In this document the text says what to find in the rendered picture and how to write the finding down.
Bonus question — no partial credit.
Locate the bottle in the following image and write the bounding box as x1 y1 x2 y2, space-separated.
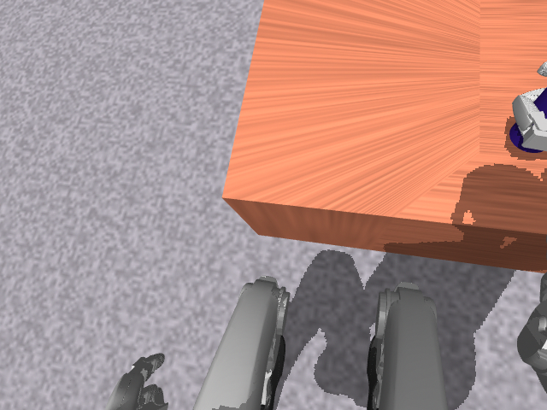
509 87 547 153

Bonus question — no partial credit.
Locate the right robot hand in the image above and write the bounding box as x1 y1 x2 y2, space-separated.
512 61 547 151

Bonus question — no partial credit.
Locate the left robot foot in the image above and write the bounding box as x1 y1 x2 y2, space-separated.
261 336 285 410

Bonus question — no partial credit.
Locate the right robot arm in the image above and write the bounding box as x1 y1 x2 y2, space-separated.
517 236 547 394

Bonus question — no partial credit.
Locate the left robot hand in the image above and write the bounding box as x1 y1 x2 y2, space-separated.
105 354 168 410

